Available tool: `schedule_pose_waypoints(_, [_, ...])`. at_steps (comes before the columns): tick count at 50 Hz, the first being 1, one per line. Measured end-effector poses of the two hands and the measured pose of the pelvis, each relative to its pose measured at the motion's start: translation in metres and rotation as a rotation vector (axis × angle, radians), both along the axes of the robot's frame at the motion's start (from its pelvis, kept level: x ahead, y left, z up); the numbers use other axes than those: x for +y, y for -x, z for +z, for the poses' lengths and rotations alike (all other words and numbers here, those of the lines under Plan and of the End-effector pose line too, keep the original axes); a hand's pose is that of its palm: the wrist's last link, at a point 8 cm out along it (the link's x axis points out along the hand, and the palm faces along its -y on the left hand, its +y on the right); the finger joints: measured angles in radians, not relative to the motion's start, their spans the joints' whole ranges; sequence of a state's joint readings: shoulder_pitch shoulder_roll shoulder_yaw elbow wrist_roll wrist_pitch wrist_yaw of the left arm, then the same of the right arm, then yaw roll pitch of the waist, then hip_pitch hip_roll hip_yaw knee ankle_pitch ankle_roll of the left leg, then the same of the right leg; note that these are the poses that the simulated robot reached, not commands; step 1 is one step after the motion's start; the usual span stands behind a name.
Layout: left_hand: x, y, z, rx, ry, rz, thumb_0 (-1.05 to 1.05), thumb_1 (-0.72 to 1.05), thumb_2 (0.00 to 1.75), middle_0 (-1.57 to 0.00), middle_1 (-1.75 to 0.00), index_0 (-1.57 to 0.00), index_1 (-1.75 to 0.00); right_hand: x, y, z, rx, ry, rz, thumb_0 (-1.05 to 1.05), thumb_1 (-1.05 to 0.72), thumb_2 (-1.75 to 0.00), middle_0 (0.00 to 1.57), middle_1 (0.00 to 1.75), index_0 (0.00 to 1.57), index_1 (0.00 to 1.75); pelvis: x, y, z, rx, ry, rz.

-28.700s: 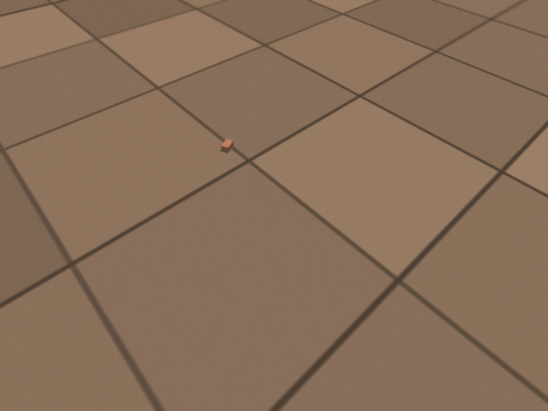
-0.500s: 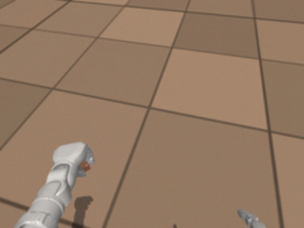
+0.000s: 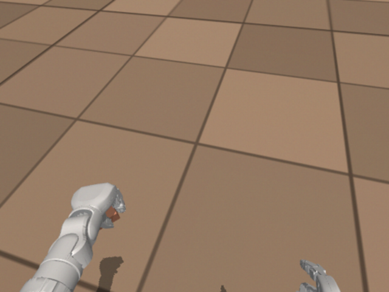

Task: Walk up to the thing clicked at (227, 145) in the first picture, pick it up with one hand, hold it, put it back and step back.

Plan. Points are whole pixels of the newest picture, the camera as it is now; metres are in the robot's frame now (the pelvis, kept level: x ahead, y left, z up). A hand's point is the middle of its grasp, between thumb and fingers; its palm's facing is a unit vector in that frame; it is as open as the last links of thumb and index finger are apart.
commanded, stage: hold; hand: left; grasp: from above
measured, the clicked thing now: (102, 215) +0.32 +0.24 -0.07
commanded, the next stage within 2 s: crouch in 1.08 s
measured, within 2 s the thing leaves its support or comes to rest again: neither
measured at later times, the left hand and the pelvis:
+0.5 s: hand (99, 216) +0.29 +0.22 -0.02, palm faces -0.41 -0.09 -0.91, open 5.2 cm; pelvis +0.00 +0.00 +0.01, yaw +0 degrees
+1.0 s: hand (102, 216) +0.29 +0.21 -0.02, palm faces -0.41 -0.09 -0.91, open 5.1 cm; pelvis +0.00 +0.00 +0.01, yaw +0 degrees
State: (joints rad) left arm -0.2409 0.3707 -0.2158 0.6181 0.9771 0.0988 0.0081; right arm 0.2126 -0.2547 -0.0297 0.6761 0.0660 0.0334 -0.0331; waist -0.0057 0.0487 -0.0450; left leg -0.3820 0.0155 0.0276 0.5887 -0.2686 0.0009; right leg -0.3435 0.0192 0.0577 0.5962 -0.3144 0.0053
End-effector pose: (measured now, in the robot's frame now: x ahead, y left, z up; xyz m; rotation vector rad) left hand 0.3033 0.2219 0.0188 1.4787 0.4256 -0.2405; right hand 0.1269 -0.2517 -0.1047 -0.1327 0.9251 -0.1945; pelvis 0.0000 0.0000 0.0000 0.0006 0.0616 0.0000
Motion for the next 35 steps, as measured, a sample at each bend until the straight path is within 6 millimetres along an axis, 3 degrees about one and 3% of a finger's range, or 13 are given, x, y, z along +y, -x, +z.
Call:
schedule_pose_waypoints(24, [0.000, 0.008, 0.017, -0.004, 0.006, -0.006, -0.06, 0.58, 0.00, -0.97, -0.11, -1.21, -0.11, 0.007, -0.014, 0.010, -0.042, -0.011, 0.020, 0.01, -0.91, -0.90, 0.20, 0.29, 0.20, 0.30, 0.001, 0.002, 0.006, -0.036, -0.002, -0.001])
schedule_pose_waypoints(35, [-0.004, 0.010, 0.015, 0.009, 0.011, -0.012, -0.06, 0.58, 0.00, -0.98, -0.10, -1.22, -0.10, 0.008, -0.017, 0.012, -0.046, -0.015, 0.026, 0.01, -0.91, -0.90, 0.20, 0.29, 0.20, 0.30, 0.000, 0.002, 0.008, -0.039, -0.003, 0.000])
